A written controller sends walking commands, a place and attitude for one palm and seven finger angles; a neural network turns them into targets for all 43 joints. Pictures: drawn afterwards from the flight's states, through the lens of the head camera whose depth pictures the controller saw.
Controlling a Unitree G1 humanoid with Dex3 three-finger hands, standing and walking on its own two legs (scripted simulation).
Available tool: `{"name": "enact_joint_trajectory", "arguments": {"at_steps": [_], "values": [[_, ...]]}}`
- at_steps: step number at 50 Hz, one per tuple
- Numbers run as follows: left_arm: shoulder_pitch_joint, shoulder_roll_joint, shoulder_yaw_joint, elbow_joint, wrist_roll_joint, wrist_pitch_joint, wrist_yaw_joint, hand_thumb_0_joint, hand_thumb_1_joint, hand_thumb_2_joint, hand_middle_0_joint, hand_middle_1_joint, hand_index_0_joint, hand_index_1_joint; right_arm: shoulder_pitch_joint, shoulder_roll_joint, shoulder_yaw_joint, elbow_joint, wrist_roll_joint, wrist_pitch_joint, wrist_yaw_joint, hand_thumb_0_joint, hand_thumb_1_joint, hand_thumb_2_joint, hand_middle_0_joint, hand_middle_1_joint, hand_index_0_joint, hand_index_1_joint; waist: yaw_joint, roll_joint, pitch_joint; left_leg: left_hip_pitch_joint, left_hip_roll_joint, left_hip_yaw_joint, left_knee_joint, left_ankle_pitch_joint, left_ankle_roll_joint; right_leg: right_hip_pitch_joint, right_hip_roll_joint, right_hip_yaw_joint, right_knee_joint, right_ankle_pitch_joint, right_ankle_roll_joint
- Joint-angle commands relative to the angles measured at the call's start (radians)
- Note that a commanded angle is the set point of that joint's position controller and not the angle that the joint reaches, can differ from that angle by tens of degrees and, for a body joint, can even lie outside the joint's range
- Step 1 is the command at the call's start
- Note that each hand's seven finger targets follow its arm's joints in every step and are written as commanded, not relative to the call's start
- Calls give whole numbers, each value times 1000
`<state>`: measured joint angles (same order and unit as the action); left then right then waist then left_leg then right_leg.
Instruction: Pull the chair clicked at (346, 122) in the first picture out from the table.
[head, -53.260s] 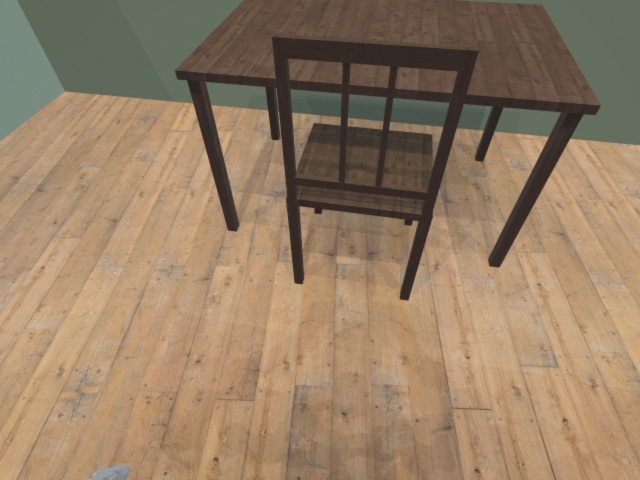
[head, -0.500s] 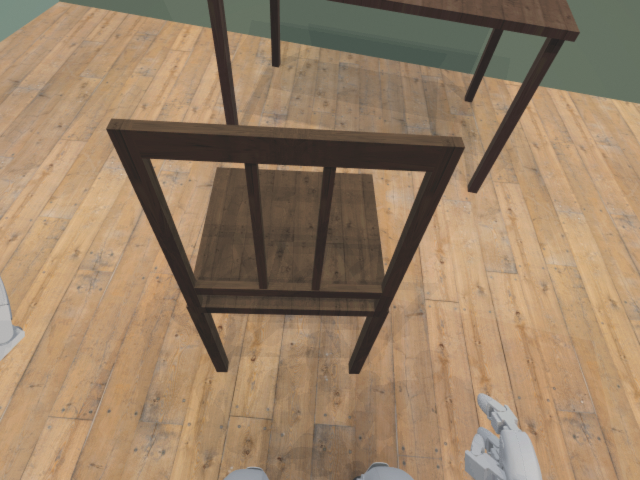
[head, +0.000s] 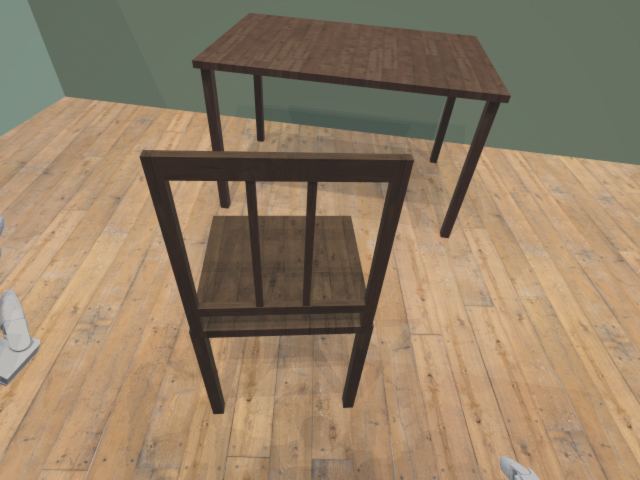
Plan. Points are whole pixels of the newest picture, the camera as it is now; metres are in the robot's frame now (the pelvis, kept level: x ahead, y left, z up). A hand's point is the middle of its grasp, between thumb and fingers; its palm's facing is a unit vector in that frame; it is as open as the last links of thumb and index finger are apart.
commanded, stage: stop stepping back and stand still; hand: left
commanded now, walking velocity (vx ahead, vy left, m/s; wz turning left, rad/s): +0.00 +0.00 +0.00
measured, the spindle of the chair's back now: (255, 250) +0.56 +0.12 -0.06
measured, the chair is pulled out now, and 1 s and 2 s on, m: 0.74 0.74 0.74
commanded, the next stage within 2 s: let the arm hang, fingers relaxed in 0.96 s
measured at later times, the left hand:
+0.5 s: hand (32, 334) +0.21 +0.27 +0.17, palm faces +0.43 -0.78 -0.45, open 7.4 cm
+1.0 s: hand (70, 310) +0.24 +0.25 +0.16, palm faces +0.37 -0.79 -0.48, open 7.4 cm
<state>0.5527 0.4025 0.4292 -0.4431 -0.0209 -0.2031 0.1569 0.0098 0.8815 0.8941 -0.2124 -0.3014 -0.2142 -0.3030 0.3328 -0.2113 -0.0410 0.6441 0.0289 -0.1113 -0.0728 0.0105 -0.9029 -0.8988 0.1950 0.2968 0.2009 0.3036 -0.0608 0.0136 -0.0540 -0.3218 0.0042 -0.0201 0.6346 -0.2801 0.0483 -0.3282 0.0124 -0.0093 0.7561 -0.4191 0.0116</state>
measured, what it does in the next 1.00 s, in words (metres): stands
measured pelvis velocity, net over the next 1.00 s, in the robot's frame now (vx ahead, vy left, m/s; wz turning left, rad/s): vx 0.04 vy -0.01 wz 0.00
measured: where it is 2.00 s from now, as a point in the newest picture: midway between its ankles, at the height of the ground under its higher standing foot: outside the picture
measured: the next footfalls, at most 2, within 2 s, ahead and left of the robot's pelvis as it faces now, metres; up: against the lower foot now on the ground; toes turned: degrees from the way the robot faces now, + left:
none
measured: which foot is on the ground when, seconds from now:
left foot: down 0.00-1.00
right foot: down 0.00-1.00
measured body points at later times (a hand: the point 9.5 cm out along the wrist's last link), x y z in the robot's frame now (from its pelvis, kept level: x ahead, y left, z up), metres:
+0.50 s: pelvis +0.01 +0.01 +0.01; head +0.02 +0.01 +0.46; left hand +0.18 +0.31 +0.19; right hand +0.18 -0.22 -0.07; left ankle +0.04 +0.09 -0.73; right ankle +0.00 -0.14 -0.73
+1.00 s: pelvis +0.04 -0.01 +0.01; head +0.06 +0.00 +0.46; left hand +0.21 +0.29 +0.19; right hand +0.20 -0.25 -0.07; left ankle +0.04 +0.09 -0.73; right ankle +0.00 -0.14 -0.73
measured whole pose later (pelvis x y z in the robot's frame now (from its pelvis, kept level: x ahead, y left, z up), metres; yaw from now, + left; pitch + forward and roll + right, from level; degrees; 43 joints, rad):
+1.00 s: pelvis +0.04 -0.01 +0.01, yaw +0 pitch +0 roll -1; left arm 0.60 0.41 0.40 -0.47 -0.06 -0.20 0.15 0.01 0.88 0.89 -0.21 -0.30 -0.21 -0.30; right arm 0.21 -0.20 -0.02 0.60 0.04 -0.06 -0.06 0.01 -0.90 -0.90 0.20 0.30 0.20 0.30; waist -0.01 0.02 0.03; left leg -0.21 -0.02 -0.01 0.46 -0.24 0.03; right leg -0.11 0.01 0.02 0.37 -0.26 0.01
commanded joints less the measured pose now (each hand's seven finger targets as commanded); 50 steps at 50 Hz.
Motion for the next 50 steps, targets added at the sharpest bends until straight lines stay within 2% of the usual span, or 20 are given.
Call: {"name": "enact_joint_trajectory", "arguments": {"at_steps": [1, 3, 4, 5, 6, 7, 9, 10, 12, 13, 14, 16, 19, 26, 27, 31, 38, 39, 45, 50], "values": [[-7, 181, 109, -197, -6, -80, 3, 0, 900, 900, -200, -300, -200, -300, -168, -119, -18, -157, -4, -72, 16, 0, -900, -900, 200, 300, 200, 300, 44, 106, 93, -222, 117, -175, -280, -347, 27, 202, -13, 8, -332, 41, -25], [-6, 180, 112, -159, -15, -86, -1, 0, 900, 900, -200, -300, -200, -300, -155, -112, -16, -144, -10, -67, 17, 0, -900, -900, 200, 300, 200, 300, 28, 92, 60, -146, 58, -106, -192, -269, 6, 174, -71, 64, -408, 67, -59], [-53, 199, 125, -174, -14, -89, 2, 0, 900, 900, -200, -300, -200, -300, -158, -117, -23, -145, -14, -66, 15, 0, -900, -900, 200, 300, 200, 300, 24, 69, 49, -118, 46, -90, -176, -291, 1, 124, -91, 109, -423, -21, -68], [-47, 177, 106, -161, -14, -79, 0, 0, 900, 900, -200, -300, -200, -300, -146, -115, -32, -141, -7, -63, 14, 0, -900, -900, 200, 300, 200, 300, 28, -47, 59, -74, 31, -87, -136, -300, -1, 37, -96, 149, -457, -167, -70], [-32, 174, 101, -155, -18, -70, 0, 0, 900, 900, -200, -300, -200, -300, -154, -118, -35, -147, -8, -58, 10, 0, -900, -900, 200, 300, 200, 300, 25, -106, 77, -32, 31, -83, -98, -244, 0, -26, -117, 190, -492, -203, -82], [-35, 173, 97, -168, -20, -67, 3, 0, 900, 900, -200, -300, -200, -300, -161, -119, -32, -146, -8, -56, 8, 0, -900, -900, 200, 300, 200, 300, 19, -78, 84, 10, 29, -80, -83, -186, -1, -59, -128, 197, -492, -164, -91], [-80, 183, 102, -220, -21, -74, 10, 0, 900, 900, -200, -300, -200, -300, -175, -114, -20, -148, -13, -63, 4, 0, -900, -900, 200, 300, 200, 300, 20, -14, 60, 37, 57, -113, -178, -156, 8, -14, -103, 138, -432, -61, -70], [-87, 183, 107, -242, -20, -78, 14, 0, 900, 900, -200, -300, -200, -300, -181, -114, -19, -149, -11, -70, 1, 0, -900, -900, 200, 300, 200, 300, 27, 45, 48, 39, 83, -147, -256, -182, 12, 25, -72, 100, -391, -15, -51], [-92, 201, 120, -251, -14, -76, 20, 0, 900, 900, -200, -300, -200, -300, -197, -110, -13, -155, -7, -80, -7, 0, -900, -900, 200, 300, 200, 300, 41, 169, 52, -29, 138, -222, -409, -352, 20, 106, -16, 36, -306, 18, -17], [-96, 183, 110, -258, -10, -74, 21, 0, 900, 900, -200, -300, -200, -300, -198, -101, -9, -158, -8, -85, -8, 0, -900, -900, 200, 300, 200, 300, 43, 187, 61, -66, 143, -238, -432, -370, 24, 141, -8, 30, -297, 54, -15], [-95, 181, 106, -251, -9, -73, 21, 0, 900, 900, -200, -300, -200, -300, -202, -97, -7, -157, -8, -89, -7, 0, -900, -900, 200, 300, 200, 300, 45, 175, 71, -67, 139, -226, -421, -339, 24, 152, -15, 34, -316, 91, -16], [-64, 178, 108, -221, -13, -70, 22, 0, 900, 900, -200, -300, -200, -300, -200, -93, -6, -151, -9, -94, -3, 0, -900, -900, 200, 300, 200, 300, 49, 93, 43, -17, 114, -183, -363, -213, 17, 175, -35, 58, -377, 155, -21], [-36, 155, 89, -196, -17, -69, 14, 0, 900, 900, -200, -300, -200, -300, -194, -98, -11, -151, -7, -88, 5, 0, -900, -900, 200, 300, 200, 300, 45, 38, 32, 2, 95, -147, -337, -147, 4, 190, -48, 72, -408, 176, -24], [-31, 170, 94, -231, -29, -66, 13, 0, 900, 900, -200, -300, -200, -300, -201, -103, -15, -166, -2, -66, 8, 0, -900, -900, 200, 300, 200, 300, 48, 55, -28, 121, 92, -101, -271, 188, -4, 219, -69, 77, -396, 371, -28], [-21, 186, 109, -234, -29, -67, 14, 0, 900, 900, -200, -300, -200, -300, -201, -103, -16, -164, -1, -64, 7, 0, -900, -900, 200, 300, 200, 300, 50, 69, -37, 130, 91, -93, -260, 223, -6, 229, -75, 79, -399, 394, -29], [-4, 183, 110, -249, -37, -66, 13, 0, 900, 900, -200, -300, -200, -300, -206, -104, -18, -178, 2, -44, 7, 0, -900, -900, 200, 300, 200, 300, 50, 61, -48, 158, 93, -87, -243, 316, -9, 241, -78, 76, -392, 445, -30], [31, 177, 108, -235, -45, -63, 10, 0, 900, 900, -200, -300, -200, -300, -200, -107, -22, -188, 10, -21, 5, 0, -900, -900, 200, 300, 200, 300, 46, 64, -46, 174, 94, -82, -229, 403, -15, 253, -82, 67, -384, 492, -31], [32, 178, 105, -240, -45, -63, 9, 0, 900, 900, -200, -300, -200, -300, -203, -110, -24, -192, 10, -18, 7, 0, -900, -900, 200, 300, 200, 300, 47, 73, -50, 173, 94, -84, -231, 399, -15, 255, -82, 67, -383, 483, -31], [45, 188, 114, -220, -50, -59, 10, 0, 900, 900, -200, -300, -200, -300, -206, -111, -24, -195, 12, -5, 5, 0, -900, -900, 200, 300, 200, 300, 46, 34, -56, 165, 90, -81, -225, 371, -14, 265, -92, 74, -391, 489, -31], [28, 187, 107, -231, -49, -59, 10, 0, 900, 900, -200, -300, -200, -300, -206, -110, -24, -191, 11, -3, 2, 0, -900, -900, 200, 300, 200, 300, 45, 35, -49, 163, 87, -81, -224, 342, -12, 260, -95, 83, -397, 485, -33]]}}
